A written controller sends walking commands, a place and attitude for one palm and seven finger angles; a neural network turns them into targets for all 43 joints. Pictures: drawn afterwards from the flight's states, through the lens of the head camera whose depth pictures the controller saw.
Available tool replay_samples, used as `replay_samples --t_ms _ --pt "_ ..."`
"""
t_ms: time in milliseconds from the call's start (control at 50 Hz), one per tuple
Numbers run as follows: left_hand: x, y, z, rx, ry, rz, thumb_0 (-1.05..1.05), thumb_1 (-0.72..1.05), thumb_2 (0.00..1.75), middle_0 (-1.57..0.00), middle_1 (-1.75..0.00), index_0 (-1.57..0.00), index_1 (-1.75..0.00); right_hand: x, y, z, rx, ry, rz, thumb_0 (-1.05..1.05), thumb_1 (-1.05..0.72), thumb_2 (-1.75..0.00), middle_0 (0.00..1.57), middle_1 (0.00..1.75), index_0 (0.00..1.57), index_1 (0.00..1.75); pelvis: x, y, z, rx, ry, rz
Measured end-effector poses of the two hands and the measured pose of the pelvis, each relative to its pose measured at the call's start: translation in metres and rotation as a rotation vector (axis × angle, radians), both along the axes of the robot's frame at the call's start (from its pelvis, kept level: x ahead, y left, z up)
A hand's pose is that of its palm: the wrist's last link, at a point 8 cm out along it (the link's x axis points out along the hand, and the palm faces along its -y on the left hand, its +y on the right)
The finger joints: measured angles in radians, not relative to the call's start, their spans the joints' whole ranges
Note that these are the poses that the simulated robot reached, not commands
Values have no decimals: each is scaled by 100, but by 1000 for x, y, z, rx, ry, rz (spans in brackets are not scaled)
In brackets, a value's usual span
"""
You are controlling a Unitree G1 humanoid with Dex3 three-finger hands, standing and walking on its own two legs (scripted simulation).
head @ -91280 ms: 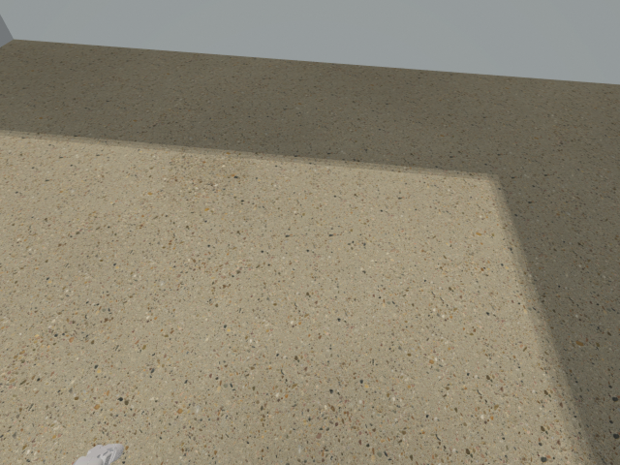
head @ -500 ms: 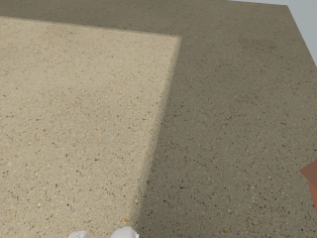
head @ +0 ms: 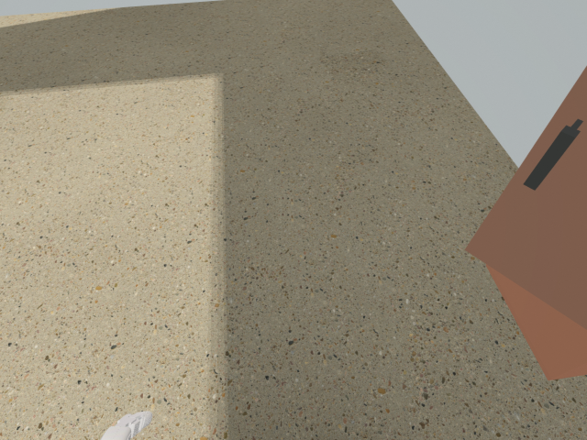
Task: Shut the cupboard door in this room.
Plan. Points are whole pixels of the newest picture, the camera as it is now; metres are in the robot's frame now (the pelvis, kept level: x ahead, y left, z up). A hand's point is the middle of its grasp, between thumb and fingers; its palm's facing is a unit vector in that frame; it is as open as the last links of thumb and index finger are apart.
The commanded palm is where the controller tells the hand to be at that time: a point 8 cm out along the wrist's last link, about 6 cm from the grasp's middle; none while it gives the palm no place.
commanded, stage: turn to face it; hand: left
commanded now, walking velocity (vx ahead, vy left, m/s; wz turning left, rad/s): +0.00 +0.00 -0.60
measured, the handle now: (554, 154) +0.64 -0.49 -0.01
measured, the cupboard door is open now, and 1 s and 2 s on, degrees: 37 37 37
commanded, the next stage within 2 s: take the last steps up to it in 1.18 s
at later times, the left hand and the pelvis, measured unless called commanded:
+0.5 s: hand (170, 434) +0.15 +0.20 -0.15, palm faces -0.25 -0.95 -0.21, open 7.4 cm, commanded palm none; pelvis +0.01 +0.02 +0.02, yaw -17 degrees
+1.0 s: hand (242, 398) +0.20 +0.10 -0.14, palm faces -0.51 -0.83 -0.24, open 7.4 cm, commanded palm none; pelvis +0.03 -0.02 +0.01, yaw -32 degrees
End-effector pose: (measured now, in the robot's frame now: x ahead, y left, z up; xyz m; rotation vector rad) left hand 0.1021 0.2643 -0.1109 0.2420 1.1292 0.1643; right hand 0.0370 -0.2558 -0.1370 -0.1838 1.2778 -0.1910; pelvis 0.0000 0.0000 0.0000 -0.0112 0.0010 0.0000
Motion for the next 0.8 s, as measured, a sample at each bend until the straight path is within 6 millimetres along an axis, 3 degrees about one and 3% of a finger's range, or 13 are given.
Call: replay_samples --t_ms 80,180,360,460,540,620,700,740,800 --pt "4 -17 7 6 7 -32 1 90 89 -20 -30 -20 -30 -5 -16 2 -20 21 -46 0 -91 -90 20 30 20 30 -1 -3 6 7 -2 -40" --pt "4 -27 5 -13 53 -81 1 90 89 -20 -30 -21 -30 4 -20 18 -31 -44 -82 0 -91 -90 20 30 20 30 0 -4 14 22 7 -93" --pt "25 -11 -23 -60 98 -149 1 90 89 -20 -30 -21 -30 9 1 31 -90 -127 -134 0 -91 -90 20 30 20 30 9 18 4 5 25 -204" --pt "46 -8 -17 -59 118 -211 1 90 89 -20 -30 -20 -30 -15 14 39 -85 -87 -177 0 -91 -90 20 30 20 30 11 20 13 -7 20 -272" --pt "64 -17 -9 -47 118 -265 1 90 89 -20 -30 -20 -30 -38 17 37 -65 -50 -244 0 -91 -90 20 30 21 30 14 17 18 -18 23 -326" --pt "86 -40 -3 -26 105 -345 1 91 89 -20 -30 -20 -30 -65 12 27 -36 -22 -331 0 -91 -90 21 30 21 30 14 7 16 -17 21 -386" --pt "109 -73 -3 4 48 -432 1 91 89 -20 -30 -20 -30 -97 -2 4 -3 6 -417 0 -91 -90 21 30 21 30 13 -12 2 10 16 -434" --pt "115 -88 -1 15 23 -457 1 90 89 -20 -30 -20 -30 -109 -10 -5 3 37 -449 0 -91 -90 20 30 21 30 11 -16 -1 4 14 -451" --pt "115 -102 6 23 21 -480 1 90 89 -20 -30 -20 -30 -114 -19 -2 -6 51 -482 0 -91 -90 20 30 20 30 11 -20 5 14 12 -480"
